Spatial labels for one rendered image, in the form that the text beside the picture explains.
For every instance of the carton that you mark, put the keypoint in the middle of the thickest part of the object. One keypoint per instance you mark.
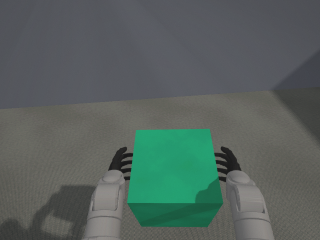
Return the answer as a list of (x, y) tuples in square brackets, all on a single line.
[(174, 179)]

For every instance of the left robot forearm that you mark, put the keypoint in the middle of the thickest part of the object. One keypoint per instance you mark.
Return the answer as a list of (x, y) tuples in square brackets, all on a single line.
[(106, 208)]

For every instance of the right robot forearm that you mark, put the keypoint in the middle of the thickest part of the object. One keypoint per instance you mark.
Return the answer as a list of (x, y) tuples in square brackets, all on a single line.
[(248, 208)]

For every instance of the robot left hand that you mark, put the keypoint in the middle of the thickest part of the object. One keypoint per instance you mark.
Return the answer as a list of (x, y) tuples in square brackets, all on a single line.
[(117, 162)]

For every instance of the robot right hand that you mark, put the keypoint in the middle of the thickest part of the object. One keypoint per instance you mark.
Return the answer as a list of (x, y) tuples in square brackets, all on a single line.
[(231, 163)]

